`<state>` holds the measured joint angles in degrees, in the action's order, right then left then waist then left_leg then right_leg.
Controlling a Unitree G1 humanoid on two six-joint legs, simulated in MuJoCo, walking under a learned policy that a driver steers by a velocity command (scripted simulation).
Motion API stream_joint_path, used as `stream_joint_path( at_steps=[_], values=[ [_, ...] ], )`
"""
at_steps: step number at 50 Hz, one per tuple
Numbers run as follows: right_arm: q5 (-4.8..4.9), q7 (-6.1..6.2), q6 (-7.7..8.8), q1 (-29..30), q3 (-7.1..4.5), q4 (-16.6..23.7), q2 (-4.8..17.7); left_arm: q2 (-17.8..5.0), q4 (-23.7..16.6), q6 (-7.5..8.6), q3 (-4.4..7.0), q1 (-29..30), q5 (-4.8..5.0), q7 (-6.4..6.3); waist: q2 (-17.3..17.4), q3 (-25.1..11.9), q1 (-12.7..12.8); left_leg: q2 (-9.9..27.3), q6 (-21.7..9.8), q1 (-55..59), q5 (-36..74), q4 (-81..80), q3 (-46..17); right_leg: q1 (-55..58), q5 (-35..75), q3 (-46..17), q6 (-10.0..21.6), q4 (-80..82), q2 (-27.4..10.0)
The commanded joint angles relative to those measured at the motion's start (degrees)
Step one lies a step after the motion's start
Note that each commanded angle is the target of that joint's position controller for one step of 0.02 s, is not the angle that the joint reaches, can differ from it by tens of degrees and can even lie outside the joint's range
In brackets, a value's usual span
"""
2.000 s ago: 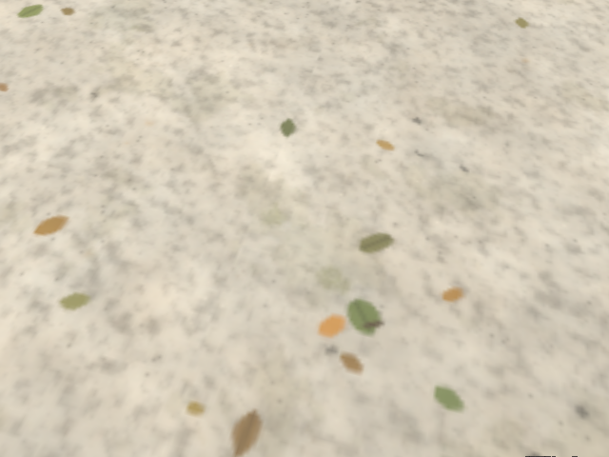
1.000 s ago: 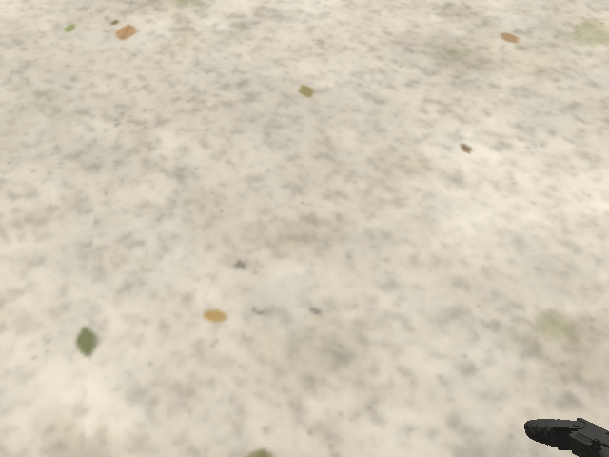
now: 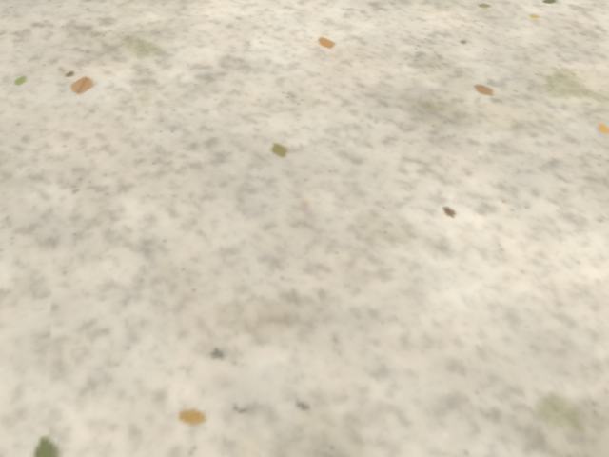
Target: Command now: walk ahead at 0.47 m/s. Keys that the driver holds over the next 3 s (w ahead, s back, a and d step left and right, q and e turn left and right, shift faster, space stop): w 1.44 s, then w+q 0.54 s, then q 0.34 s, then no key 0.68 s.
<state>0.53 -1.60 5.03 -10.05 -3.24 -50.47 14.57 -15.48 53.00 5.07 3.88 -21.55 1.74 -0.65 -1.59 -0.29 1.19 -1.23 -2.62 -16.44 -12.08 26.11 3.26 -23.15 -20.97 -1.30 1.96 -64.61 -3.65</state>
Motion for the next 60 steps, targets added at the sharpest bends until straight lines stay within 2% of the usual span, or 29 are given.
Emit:
stream_joint_path(
  at_steps=[1, 3, 6, 10, 14, 17, 19, 20, 21, 22, 23, 24, 25, 26, 29, 32, 36, 41, 44, 45, 46, 47, 48, 49, 50, 51, 52, 54, 60],
  values=[
    [-0.84, -0.09, 0.35, -2.51, -0.81, 1.40, 5.36, -4.54, -5.07, 0.91, 1.37, 3.40, -0.60, -0.04, 8.19, 1.59, -1.52, 14.55, -8.88, 11.27, -0.64, -17.56, -17.85, -17.66, 7.80, -2.48, 0.72, -1.20, -5.85],
    [-0.75, 0.19, 0.65, -3.93, -0.97, 0.55, 6.22, -3.16, -5.30, 0.04, 1.19, 3.60, -0.91, 0.06, 6.94, 2.34, -0.55, 13.79, -9.67, 9.39, 8.78, -18.67, -13.92, -17.61, 10.69, -1.47, -0.37, 1.54, -5.83],
    [-0.57, 1.04, 0.65, -6.12, -1.20, -0.45, 7.82, -2.77, -7.74, -0.14, 0.92, 9.59, -1.55, 0.18, 4.82, 3.61, -1.16, 13.11, -9.92, 9.33, 17.90, -19.17, -9.84, -19.75, 18.05, -0.70, -1.96, 12.10, -5.14],
    [0.12, 1.83, 0.41, -10.02, -1.15, -1.54, 8.84, -1.01, -10.59, 0.54, -0.34, 19.62, -1.02, 1.51, 4.64, 5.21, -4.19, 11.25, -8.29, 8.66, 15.99, -20.80, -5.76, -14.08, 28.66, 2.41, -1.44, 28.11, -1.87],
    [0.71, 2.15, -0.63, -14.09, -1.43, -3.47, 9.41, -1.87, -13.23, 0.89, -0.62, 25.22, -0.65, 2.96, 4.33, 6.32, -4.96, 14.88, -7.83, 18.08, 18.32, -17.86, -6.27, -15.55, 27.06, 1.27, 0.34, 34.65, -0.58],
    [0.58, 2.37, -1.56, -13.21, -2.01, -3.34, 10.85, -4.74, -13.22, 0.98, 0.28, 22.44, -0.72, 3.52, 6.29, 2.75, -1.92, 16.15, -6.36, 23.60, 34.69, -10.62, -6.07, -9.01, 19.54, 2.76, 2.62, 35.77, 2.08],
    [0.14, 2.47, -2.38, -11.85, -1.63, -2.73, 10.29, -9.20, -9.22, 0.78, 2.52, 7.75, -0.84, 2.90, 6.80, -6.97, 5.75, 12.23, -3.81, 19.28, 46.34, 8.19, -3.00, 12.59, 19.31, 4.64, 5.90, 36.08, 4.27],
    [-1.09, 2.59, -2.26, -13.16, -0.55, -1.25, 7.91, -13.51, -7.28, 0.51, 3.52, -2.45, -1.64, 2.17, -0.33, -15.92, 8.08, 8.50, -2.12, 5.21, 27.10, 27.05, -1.03, 31.91, 20.54, -8.80, 9.71, 33.34, -7.38],
    [-0.55, 1.57, -0.90, -21.73, 1.81, -1.67, -0.63, -15.59, -5.90, 0.54, 3.76, -4.05, -1.43, 2.72, -15.69, -24.35, 2.84, -2.61, 0.73, -16.43, -18.54, 45.56, -5.11, 49.31, 6.34, -38.11, 19.37, 41.29, -19.54],
    [0.92, 1.22, 0.51, -16.05, 0.21, -1.82, 6.74, -9.63, -6.42, 0.51, 2.21, -3.15, -0.94, 2.60, -9.14, -21.02, 5.64, 0.18, -0.30, -22.56, -20.94, 50.56, -11.35, 46.92, 0.70, -39.61, 16.50, 45.95, -17.45],
    [2.28, 1.03, 1.39, -9.63, -0.56, 0.50, 9.32, -8.02, -7.17, 0.56, 1.56, 1.98, -1.00, 2.24, -6.78, -11.51, 4.94, 3.00, -1.02, -26.00, -16.08, 50.55, -9.50, 38.58, 3.55, -30.37, 13.86, 47.34, -15.72],
    [2.06, 1.38, 1.73, -6.54, -0.44, 1.09, 8.79, -7.31, -7.99, 0.59, 1.22, 6.38, -1.39, 2.13, -0.87, -6.68, 3.12, 5.93, -0.91, -24.10, -10.70, 47.71, -8.11, 29.32, 9.92, -24.24, 12.70, 49.07, -13.78],
    [1.10, 1.62, 1.47, -5.42, -0.82, 1.10, 8.32, -5.98, -8.27, 0.73, 0.88, 9.18, -1.89, 2.23, 0.59, -3.18, 1.28, 7.72, -0.50, -21.75, -7.65, 44.19, -7.63, 22.00, 15.00, -19.37, 12.16, 50.80, -11.82],
    [0.83, 1.62, 0.76, -7.05, -0.94, 0.77, 7.49, -4.94, -8.25, 0.98, 0.53, 10.44, -2.52, 2.30, -1.09, -2.71, -0.85, 9.21, -0.36, -18.05, -5.64, 42.42, -8.19, 17.76, 16.83, -16.43, 11.80, 52.57, -10.40],
    [0.43, 1.92, -1.15, -7.72, -0.63, 0.68, 4.85, -5.65, -7.04, 1.72, 0.72, 10.22, -1.91, 2.41, -1.71, -0.47, -2.67, 10.45, 1.15, -16.65, -3.15, 36.86, -7.26, 11.91, 18.15, -11.26, 12.77, 57.09, -9.24],
    [-0.36, 1.99, -1.36, -1.43, -0.72, 2.82, 5.16, -7.48, -5.66, 1.53, 1.17, 7.92, -1.91, 1.49, -0.98, 2.10, -1.49, 10.93, 2.92, -21.61, 5.99, 27.62, -6.81, 12.25, 19.35, -7.74, 12.60, 59.14, -8.55],
    [-0.26, 1.27, -0.59, 6.32, -0.16, 4.69, 3.84, -8.54, -4.01, 0.95, 1.29, 4.82, -1.28, 0.74, -0.97, 3.36, 1.08, 8.40, 3.30, -18.97, 17.69, 12.87, -4.28, 13.18, 20.16, -2.23, 10.03, 59.05, -6.03],
    [0.45, -0.08, -0.04, 13.19, 0.11, 7.43, 4.62, -9.46, -1.09, -0.22, 1.69, 0.31, -0.59, 0.49, -1.47, 4.81, 3.04, 6.69, 1.82, -20.07, 15.12, 5.17, -4.25, 22.06, 20.05, -2.82, 9.25, 55.21, -9.76],
    [0.53, -0.76, 0.51, 10.21, -0.57, 7.38, 6.82, -10.56, -0.78, -1.22, 2.13, 1.50, -0.48, 0.10, -3.04, 2.92, 0.16, 5.00, -0.57, -14.85, 8.50, 3.00, -3.17, 26.18, 29.00, -3.45, 7.52, 49.92, -11.57],
    [0.39, -0.65, 0.62, 4.98, -1.40, 5.92, 8.18, -10.60, -1.01, -1.58, 2.08, 2.91, -0.44, 0.00, -3.18, -0.08, -3.05, 3.07, -1.77, -7.33, 7.89, 1.59, -1.25, 25.78, 38.31, -1.77, 6.37, 43.80, -9.95],
    [0.19, -0.18, 0.59, -4.67, -2.93, 2.86, 11.06, -8.82, -1.25, -1.84, 1.40, 2.76, -0.81, -0.09, -1.77, -6.32, -6.95, 2.78, -3.52, 6.27, 8.64, 2.18, -1.13, 21.73, 41.28, 0.75, 4.69, 32.21, -6.62],
    [-0.36, 0.43, 0.31, -14.60, -4.10, 1.13, 15.82, -5.54, -2.68, -1.78, -0.01, 1.10, -2.34, -0.19, 7.26, -15.43, -9.27, 14.65, -7.25, 23.13, 9.02, 3.11, -15.34, 9.90, 23.40, 3.90, 2.34, 12.46, -2.44],
    [-0.46, -0.12, 0.07, -15.56, -4.38, 0.05, 18.12, 0.38, -2.68, -0.38, -1.51, -5.84, -1.47, 0.46, 22.07, -20.40, -4.79, 23.84, -15.89, 38.23, -5.06, -6.14, -42.79, -11.71, -11.74, 0.19, -0.50, -3.61, 7.93],
    [0.23, -0.30, 0.26, -13.63, -2.80, 0.99, 12.19, -6.46, -2.17, 0.78, -0.14, -1.40, -0.15, 0.75, 13.73, -16.54, -7.11, 22.26, -13.78, 35.72, -12.52, -9.41, -42.80, -18.20, -12.24, -6.08, 0.33, -9.66, 4.49],
    [0.13, -0.13, 0.44, -9.32, -2.11, 1.90, 9.97, -8.69, -3.76, 1.50, 0.49, 3.90, 0.93, 0.96, 10.43, -9.24, -6.60, 20.61, -11.32, 28.78, -10.28, -10.04, -34.33, -21.19, -6.62, -4.74, 1.38, -9.55, 1.64],
    [-0.32, -0.14, 0.51, -5.22, -1.77, 2.79, 9.08, -8.11, -4.10, 1.61, 0.41, 6.32, 0.57, 0.55, 5.50, -5.54, -4.85, 18.59, -10.22, 21.17, -4.09, -11.20, -28.35, -19.03, -1.10, -3.23, 1.30, -7.09, -1.42],
    [-0.77, -0.23, 0.61, -2.71, -1.38, 3.10, 7.49, -7.71, -4.23, 1.34, 0.73, 7.56, -0.36, 0.24, 4.73, -2.54, -3.49, 16.60, -9.88, 15.10, 1.33, -12.76, -23.78, -16.95, 2.39, -2.92, 0.96, -3.64, -3.14],
    [-1.28, -0.29, 0.98, -1.96, -1.00, 2.78, 6.24, -5.82, -3.79, 0.13, 0.73, 5.66, -0.67, 0.26, 6.70, -2.22, -1.16, 14.62, -9.81, 10.01, 7.03, -15.60, -18.97, -11.73, 5.78, -3.15, 0.46, -0.34, -4.81],
    [-0.53, 1.18, 0.86, -6.41, -1.57, 0.18, 8.79, -3.81, -6.43, -0.89, 0.44, 13.32, -1.53, 0.22, 4.39, 1.35, -2.06, 13.09, -9.88, 10.25, 16.77, -19.13, -10.47, -17.30, 18.93, -1.62, -2.40, 15.53, -5.03]
  ],
)
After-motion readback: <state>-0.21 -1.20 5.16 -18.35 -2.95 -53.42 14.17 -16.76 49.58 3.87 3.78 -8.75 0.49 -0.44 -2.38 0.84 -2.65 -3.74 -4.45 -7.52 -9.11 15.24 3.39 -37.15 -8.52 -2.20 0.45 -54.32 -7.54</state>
